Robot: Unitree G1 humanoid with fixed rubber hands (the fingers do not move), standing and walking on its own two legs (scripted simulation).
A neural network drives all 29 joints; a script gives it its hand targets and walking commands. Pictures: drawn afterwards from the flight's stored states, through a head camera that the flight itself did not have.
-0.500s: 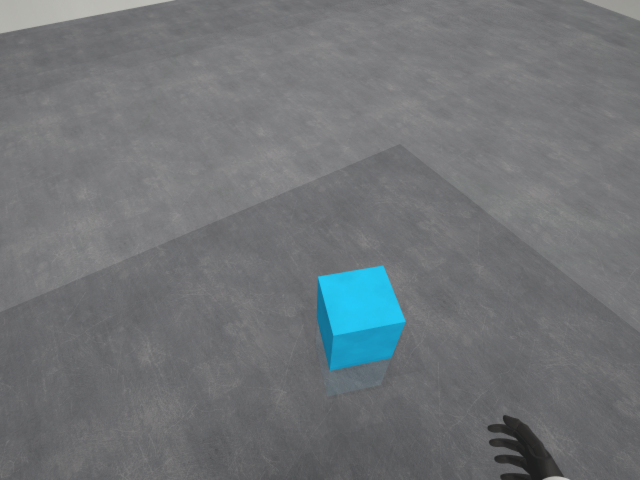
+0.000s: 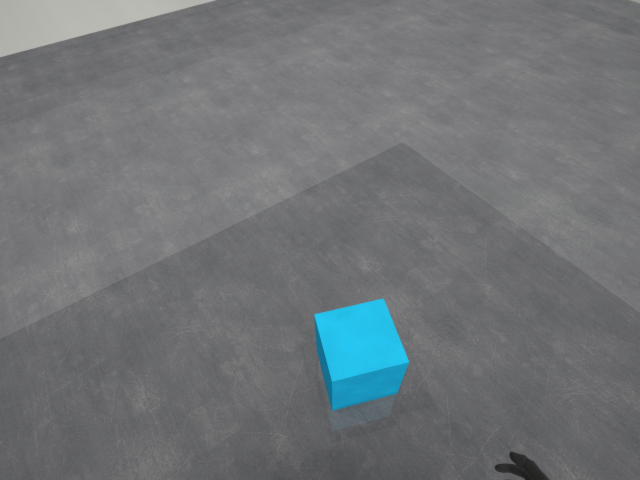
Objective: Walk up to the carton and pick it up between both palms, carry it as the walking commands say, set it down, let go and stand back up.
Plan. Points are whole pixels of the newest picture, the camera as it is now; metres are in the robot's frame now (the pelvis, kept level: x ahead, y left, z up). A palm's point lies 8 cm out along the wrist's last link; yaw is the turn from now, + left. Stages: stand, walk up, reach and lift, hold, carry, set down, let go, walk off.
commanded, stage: walk up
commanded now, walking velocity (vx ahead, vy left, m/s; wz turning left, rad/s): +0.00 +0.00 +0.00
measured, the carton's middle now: (357, 355) +0.54 -0.08 -0.65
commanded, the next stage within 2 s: none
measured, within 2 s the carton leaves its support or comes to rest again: neither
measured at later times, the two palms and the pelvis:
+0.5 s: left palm out of the picture +0.07 +0.24 -0.09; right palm out of the picture +0.08 -0.29 -0.12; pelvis -0.02 -0.03 +0.00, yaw -1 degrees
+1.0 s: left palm out of the picture +0.05 +0.26 -0.11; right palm out of the picture +0.04 -0.27 -0.12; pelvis -0.03 -0.01 +0.00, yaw -1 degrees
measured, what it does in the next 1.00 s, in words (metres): steps on the spot: left foot, then right foot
